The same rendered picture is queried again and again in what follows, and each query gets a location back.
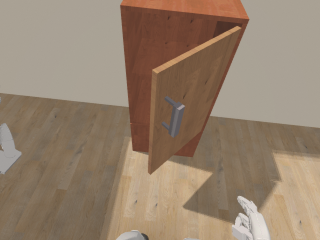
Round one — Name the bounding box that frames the handle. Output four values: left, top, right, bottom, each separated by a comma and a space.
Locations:
161, 96, 185, 138

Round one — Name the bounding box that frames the cupboard door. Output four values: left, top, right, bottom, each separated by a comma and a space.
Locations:
148, 26, 242, 175

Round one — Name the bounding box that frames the left robot hand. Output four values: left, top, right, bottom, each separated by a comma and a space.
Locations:
0, 97, 22, 174

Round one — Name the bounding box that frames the right robot hand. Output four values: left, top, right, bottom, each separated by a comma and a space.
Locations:
232, 196, 271, 240

